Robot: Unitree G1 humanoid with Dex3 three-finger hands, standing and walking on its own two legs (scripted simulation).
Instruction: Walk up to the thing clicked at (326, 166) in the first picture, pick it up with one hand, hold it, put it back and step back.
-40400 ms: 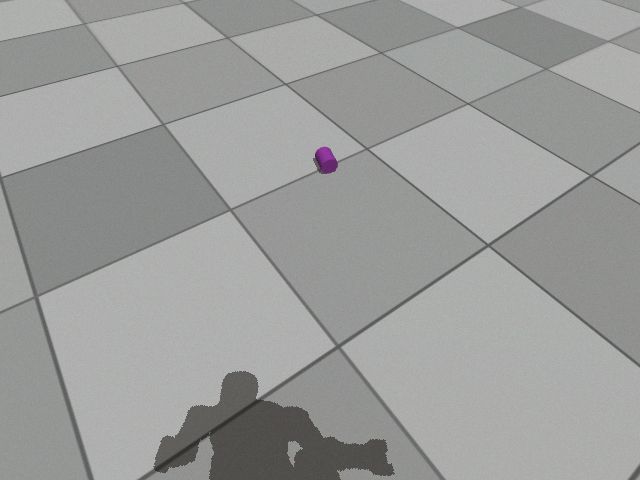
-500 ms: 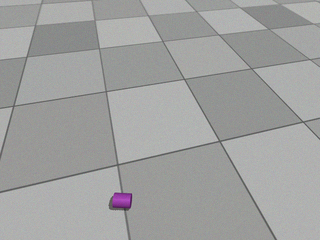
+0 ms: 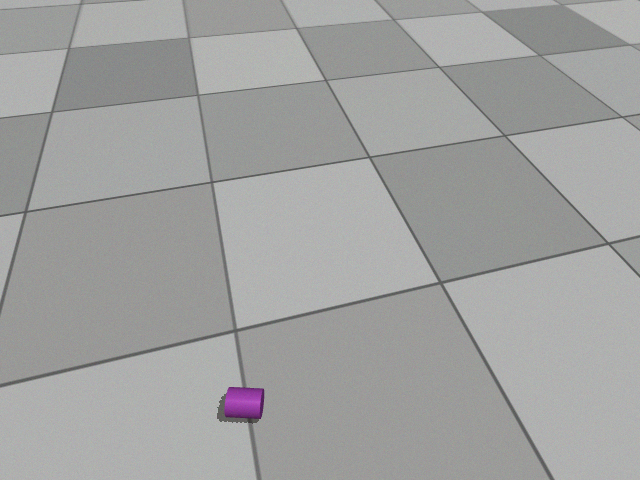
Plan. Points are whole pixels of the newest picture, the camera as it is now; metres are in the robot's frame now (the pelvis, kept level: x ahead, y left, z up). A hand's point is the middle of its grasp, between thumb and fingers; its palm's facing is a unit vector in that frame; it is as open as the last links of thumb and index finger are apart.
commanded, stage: stand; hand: left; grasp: from above
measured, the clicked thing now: (245, 402) +0.45 +0.20 -0.74
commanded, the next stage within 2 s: rise first in 1.20 s
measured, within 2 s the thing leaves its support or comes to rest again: neither
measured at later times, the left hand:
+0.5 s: hand out of the picture +0.08 +0.25 -0.16, palm faces -0.03 -0.94 -0.34, open 7.4 cm
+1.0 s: hand out of the picture +0.07 +0.25 -0.16, palm faces -0.03 -0.94 -0.34, open 7.4 cm
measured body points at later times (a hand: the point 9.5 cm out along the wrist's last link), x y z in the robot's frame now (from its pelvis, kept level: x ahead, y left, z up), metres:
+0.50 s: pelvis +0.00 +0.00 +0.00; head +0.01 +0.00 +0.45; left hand +0.08 +0.30 -0.13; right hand +0.07 -0.30 -0.13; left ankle -0.03 +0.14 -0.75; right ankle +0.01 -0.14 -0.75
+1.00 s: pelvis +0.00 +0.00 +0.00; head +0.01 +0.00 +0.45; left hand +0.07 +0.30 -0.13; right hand +0.06 -0.30 -0.13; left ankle -0.03 +0.14 -0.75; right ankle +0.01 -0.14 -0.75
